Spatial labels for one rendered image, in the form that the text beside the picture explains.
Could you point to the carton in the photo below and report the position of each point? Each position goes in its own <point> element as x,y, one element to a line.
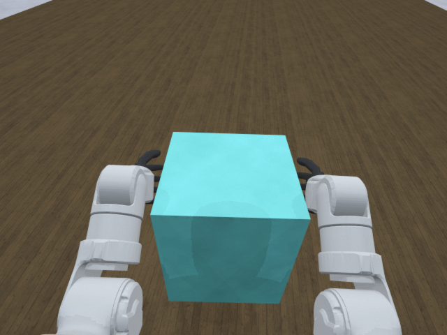
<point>229,217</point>

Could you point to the robot right upper arm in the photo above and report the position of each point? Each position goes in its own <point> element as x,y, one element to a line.
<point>354,312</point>

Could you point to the right robot forearm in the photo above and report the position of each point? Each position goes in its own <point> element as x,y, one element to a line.
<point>347,244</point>

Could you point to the robot right hand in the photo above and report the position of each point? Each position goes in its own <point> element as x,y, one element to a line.
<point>310,165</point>

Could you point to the robot left hand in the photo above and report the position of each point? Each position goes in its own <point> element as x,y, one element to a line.
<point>143,160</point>

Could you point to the robot left upper arm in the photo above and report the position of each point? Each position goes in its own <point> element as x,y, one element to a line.
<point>101,306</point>

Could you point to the left robot forearm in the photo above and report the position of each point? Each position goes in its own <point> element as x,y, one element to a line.
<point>113,234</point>

